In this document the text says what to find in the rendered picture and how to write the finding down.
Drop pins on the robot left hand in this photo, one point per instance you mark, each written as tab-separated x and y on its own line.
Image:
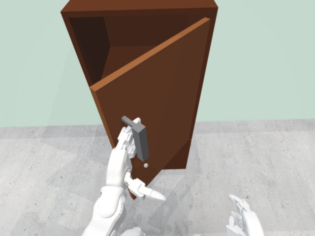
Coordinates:
119	163

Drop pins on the cupboard door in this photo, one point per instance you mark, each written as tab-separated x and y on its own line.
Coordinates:
160	88

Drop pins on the robot right hand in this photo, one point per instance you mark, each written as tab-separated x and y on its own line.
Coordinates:
248	224

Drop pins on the handle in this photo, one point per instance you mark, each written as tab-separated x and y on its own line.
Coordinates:
140	138

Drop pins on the robot left forearm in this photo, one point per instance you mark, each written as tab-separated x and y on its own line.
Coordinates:
109	212

